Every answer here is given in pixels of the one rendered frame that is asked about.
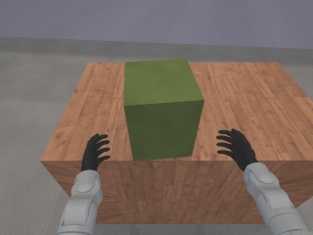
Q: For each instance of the carton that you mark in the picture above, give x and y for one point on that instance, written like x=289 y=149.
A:
x=163 y=104

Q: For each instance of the right robot forearm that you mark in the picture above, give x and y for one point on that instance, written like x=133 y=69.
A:
x=273 y=203

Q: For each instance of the pedestal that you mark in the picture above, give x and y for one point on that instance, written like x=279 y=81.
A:
x=259 y=99

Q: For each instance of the robot right hand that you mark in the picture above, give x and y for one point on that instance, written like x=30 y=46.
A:
x=241 y=153

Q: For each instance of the robot left hand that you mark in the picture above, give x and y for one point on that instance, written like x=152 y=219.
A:
x=90 y=160

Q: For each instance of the left robot forearm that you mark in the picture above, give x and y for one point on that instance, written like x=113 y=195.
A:
x=80 y=213

